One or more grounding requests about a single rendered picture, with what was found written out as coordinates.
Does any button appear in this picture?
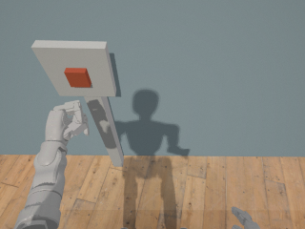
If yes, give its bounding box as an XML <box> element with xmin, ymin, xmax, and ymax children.
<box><xmin>64</xmin><ymin>68</ymin><xmax>92</xmax><ymax>88</ymax></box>

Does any panel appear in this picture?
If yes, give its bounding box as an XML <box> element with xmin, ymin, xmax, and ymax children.
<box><xmin>31</xmin><ymin>40</ymin><xmax>124</xmax><ymax>167</ymax></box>

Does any robot right hand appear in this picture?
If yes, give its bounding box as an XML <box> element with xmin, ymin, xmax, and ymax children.
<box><xmin>231</xmin><ymin>206</ymin><xmax>260</xmax><ymax>229</ymax></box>

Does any robot left hand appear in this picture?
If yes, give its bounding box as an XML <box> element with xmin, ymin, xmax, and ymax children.
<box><xmin>45</xmin><ymin>100</ymin><xmax>90</xmax><ymax>146</ymax></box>

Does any left robot forearm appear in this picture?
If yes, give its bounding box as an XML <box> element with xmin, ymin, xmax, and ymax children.
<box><xmin>13</xmin><ymin>140</ymin><xmax>68</xmax><ymax>229</ymax></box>

